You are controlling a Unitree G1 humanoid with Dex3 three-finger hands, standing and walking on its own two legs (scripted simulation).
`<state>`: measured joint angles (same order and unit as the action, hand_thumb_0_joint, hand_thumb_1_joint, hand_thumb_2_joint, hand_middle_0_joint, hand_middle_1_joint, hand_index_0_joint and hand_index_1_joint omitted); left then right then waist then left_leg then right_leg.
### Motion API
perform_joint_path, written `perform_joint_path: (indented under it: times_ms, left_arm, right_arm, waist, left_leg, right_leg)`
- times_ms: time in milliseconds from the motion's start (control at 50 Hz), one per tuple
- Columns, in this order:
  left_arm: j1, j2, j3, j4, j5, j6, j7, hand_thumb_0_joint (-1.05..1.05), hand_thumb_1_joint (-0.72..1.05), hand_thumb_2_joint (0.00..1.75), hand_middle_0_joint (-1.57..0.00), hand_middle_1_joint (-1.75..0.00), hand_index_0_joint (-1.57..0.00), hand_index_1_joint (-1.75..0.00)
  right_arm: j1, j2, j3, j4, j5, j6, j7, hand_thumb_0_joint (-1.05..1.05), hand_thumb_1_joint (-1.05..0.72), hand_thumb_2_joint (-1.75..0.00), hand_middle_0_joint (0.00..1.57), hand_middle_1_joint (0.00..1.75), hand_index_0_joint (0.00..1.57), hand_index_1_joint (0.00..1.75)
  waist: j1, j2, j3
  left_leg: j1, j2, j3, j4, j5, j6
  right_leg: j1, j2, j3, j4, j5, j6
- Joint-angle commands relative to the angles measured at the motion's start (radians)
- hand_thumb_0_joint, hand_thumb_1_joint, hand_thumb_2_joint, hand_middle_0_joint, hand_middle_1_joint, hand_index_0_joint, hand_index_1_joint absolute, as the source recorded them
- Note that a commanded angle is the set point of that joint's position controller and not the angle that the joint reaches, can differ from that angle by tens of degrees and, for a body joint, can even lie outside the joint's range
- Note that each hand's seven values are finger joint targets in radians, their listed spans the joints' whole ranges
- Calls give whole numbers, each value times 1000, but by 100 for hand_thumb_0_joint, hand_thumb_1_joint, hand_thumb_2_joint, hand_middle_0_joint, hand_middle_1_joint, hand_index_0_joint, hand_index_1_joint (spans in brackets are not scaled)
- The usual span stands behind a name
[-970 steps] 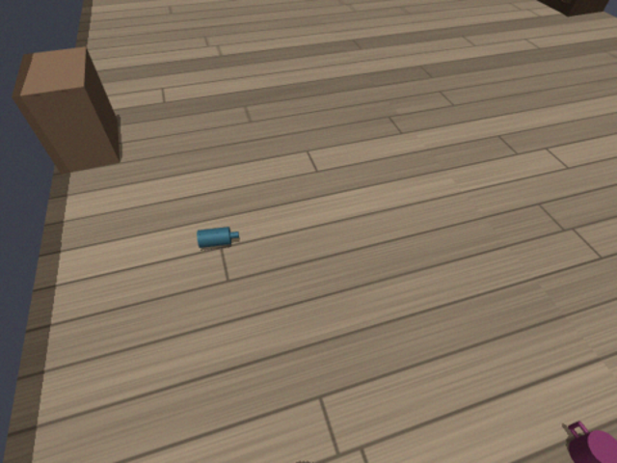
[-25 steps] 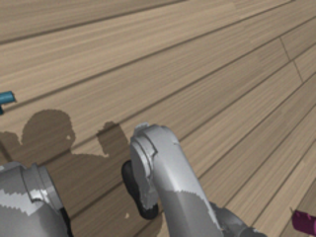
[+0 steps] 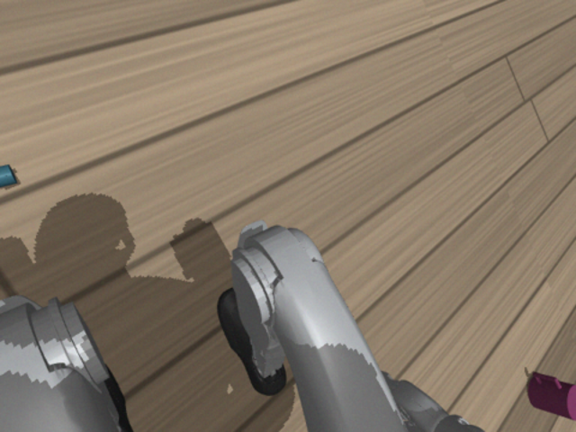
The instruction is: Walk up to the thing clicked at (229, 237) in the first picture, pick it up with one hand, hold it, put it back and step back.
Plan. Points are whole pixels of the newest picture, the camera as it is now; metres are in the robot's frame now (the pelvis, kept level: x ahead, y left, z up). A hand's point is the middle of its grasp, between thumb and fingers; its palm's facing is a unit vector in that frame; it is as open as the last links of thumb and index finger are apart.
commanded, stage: close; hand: left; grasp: from above
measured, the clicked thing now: out of the picture +0.45 +0.29 -0.27
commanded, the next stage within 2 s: settle in 1.12 s
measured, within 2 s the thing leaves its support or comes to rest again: leaves its support in 1.50 s
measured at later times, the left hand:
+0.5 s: hand out of the picture +0.44 +0.30 -0.25, palm faces -0.44 -0.13 -0.89, open 10.2 cm
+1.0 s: hand out of the picture +0.44 +0.30 -0.25, palm faces -0.44 -0.14 -0.89, open 10.1 cm
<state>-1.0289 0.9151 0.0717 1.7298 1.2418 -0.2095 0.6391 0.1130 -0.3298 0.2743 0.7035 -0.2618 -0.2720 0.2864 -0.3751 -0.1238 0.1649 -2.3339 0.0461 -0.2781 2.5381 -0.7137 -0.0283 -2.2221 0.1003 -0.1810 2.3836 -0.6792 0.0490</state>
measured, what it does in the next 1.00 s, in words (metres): stands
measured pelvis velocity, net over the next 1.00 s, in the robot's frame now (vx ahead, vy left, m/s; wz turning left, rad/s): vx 0.00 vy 0.00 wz -0.01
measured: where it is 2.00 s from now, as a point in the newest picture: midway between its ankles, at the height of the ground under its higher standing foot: (192, 395)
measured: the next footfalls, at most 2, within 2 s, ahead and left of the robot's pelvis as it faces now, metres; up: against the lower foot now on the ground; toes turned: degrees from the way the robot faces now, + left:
none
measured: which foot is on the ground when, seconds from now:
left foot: down 0.00-1.00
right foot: down 0.00-1.00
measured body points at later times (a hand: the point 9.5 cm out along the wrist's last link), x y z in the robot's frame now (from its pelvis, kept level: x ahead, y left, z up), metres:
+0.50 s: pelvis +0.00 +0.00 +0.00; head +0.27 +0.13 +0.34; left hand +0.45 +0.31 -0.20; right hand +0.06 -0.25 -0.06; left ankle +0.06 +0.14 -0.27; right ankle +0.11 -0.11 -0.27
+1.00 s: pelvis +0.00 +0.00 +0.00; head +0.27 +0.12 +0.34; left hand +0.46 +0.31 -0.20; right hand +0.05 -0.25 -0.06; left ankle +0.06 +0.14 -0.27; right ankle +0.11 -0.11 -0.27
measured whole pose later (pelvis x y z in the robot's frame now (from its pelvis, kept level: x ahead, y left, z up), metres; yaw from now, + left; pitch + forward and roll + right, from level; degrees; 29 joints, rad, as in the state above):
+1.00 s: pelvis +0.00 +0.00 +0.00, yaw +0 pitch +27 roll -14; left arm -1.04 0.95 0.08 1.73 1.26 -0.21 0.64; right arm 0.10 -0.34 0.29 0.67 -0.27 -0.24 0.25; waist -0.39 -0.14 0.18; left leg -2.33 0.05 -0.28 2.53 -0.70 -0.02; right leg -2.21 0.10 -0.18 2.37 -0.67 0.06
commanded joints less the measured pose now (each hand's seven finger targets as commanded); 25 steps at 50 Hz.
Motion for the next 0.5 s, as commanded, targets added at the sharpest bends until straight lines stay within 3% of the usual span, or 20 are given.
perform_joint_path:
  times_ms: [0, 40, 120, 160, 180, 200, 280, 320, 380, 420, 460, 480]
  left_arm:
    - [-241, 196, 3, -92, -1, -7, 40, 0, -14, 75, -34, -83, -35, -81]
    - [-249, 180, -8, -80, 0, -11, 38, 0, -11, 74, -36, -82, -38, -80]
    - [-239, 212, -1, -83, 10, -19, 47, 0, -6, 68, -40, -78, -42, -76]
    - [-244, 184, -21, -96, 20, -19, 47, 0, -5, 68, -41, -77, -43, -75]
    - [-222, 192, -7, -72, 19, -17, 50, 0, -3, 71, -43, -78, -45, -76]
    - [-230, 178, -24, -77, 17, -17, 51, 0, -1, 69, -44, -78, -46, -76]
    - [-241, 197, -10, -97, 9, -4, 69, 0, 4, 66, -48, -74, -50, -72]
    - [-258, 167, -35, -91, 6, -2, 57, 0, 7, 64, -50, -73, -52, -71]
    - [-268, 213, -6, -113, 6, 1, 57, 0, 10, 61, -52, -70, -55, -67]
    - [-230, 200, -12, -86, 5, 6, 57, 0, 12, 61, -55, -69, -57, -67]
    - [-245, 184, -20, -86, 3, 8, 51, 0, 16, 60, -56, -70, -59, -68]
    - [-257, 193, -19, -101, -1, 6, 50, 0, 16, 59, -56, -70, -59, -67]
  right_arm:
    - [193, -318, -90, 14, 16, 7, -15, 0, -90, -90, 20, 30, 20, 30]
    - [190, -313, -78, 5, 11, 5, -12, 0, -90, -90, 20, 30, 20, 30]
    - [176, -326, -83, -2, 11, 5, -22, 0, -90, -90, 20, 30, 20, 30]
    - [171, -331, -92, -4, 7, 2, -19, 0, -90, -90, 20, 30, 20, 30]
    - [167, -320, -82, 1, 7, 6, -20, 0, -90, -90, 20, 30, 20, 30]
    - [170, -314, -76, 1, 7, 4, -17, 0, -90, -90, 20, 30, 20, 30]
    - [180, -327, -87, 7, 2, 7, -24, 0, -90, -90, 20, 30, 20, 30]
    - [178, -325, -85, 6, 4, 1, -18, 0, -90, -90, 20, 30, 20, 30]
    - [180, -331, -80, 4, 8, -2, -16, 0, -90, -90, 20, 30, 20, 30]
    - [161, -321, -78, 2, 11, 3, -18, 0, -90, -90, 20, 30, 20, 30]
    - [178, -319, -75, -1, 7, 1, -16, 0, -90, -90, 20, 30, 20, 30]
    - [169, -320, -76, 4, 7, -2, -17, 0, -90, -90, 20, 30, 20, 30]
  waist:
    - [-44, 469, -637]
    - [-62, 451, -613]
    - [-51, 461, -604]
    - [-48, 495, -620]
    - [-50, 486, -619]
    - [-58, 472, -612]
    - [-50, 469, -638]
    - [-64, 488, -623]
    - [-57, 501, -640]
    - [-48, 480, -627]
    - [-64, 482, -616]
    - [-58, 485, -614]
  left_leg:
    - [448, 18, 116, -240, 200, 39]
    - [438, 16, 111, -233, 186, 41]
    - [456, 17, 105, -261, 149, 34]
    - [490, 18, 105, -260, 175, 28]
    - [487, 21, 104, -262, 183, 28]
    - [463, 18, 110, -244, 182, 33]
    - [464, 19, 119, -247, 193, 35]
    - [471, 19, 112, -242, 199, 32]
    - [498, 22, 98, -258, 217, 28]
    - [470, 24, 109, -249, 206, 31]
    - [469, 21, 113, -247, 200, 33]
    - [460, 19, 113, -244, 187, 34]
  right_leg:
    - [379, 34, -93, -228, 277, -63]
    - [359, 30, -103, -224, 264, -60]
    - [352, 27, -104, -231, 222, -65]
    - [341, 27, -109, -217, 244, -67]
    - [353, 33, -109, -221, 254, -66]
    - [361, 32, -102, -224, 261, -62]
    - [389, 36, -93, -255, 272, -59]
    - [361, 29, -102, -228, 279, -61]
    - [367, 29, -110, -225, 285, -63]
    - [384, 36, -96, -235, 284, -62]
    - [381, 32, -100, -233, 284, -61]
    - [367, 30, -102, -236, 267, -61]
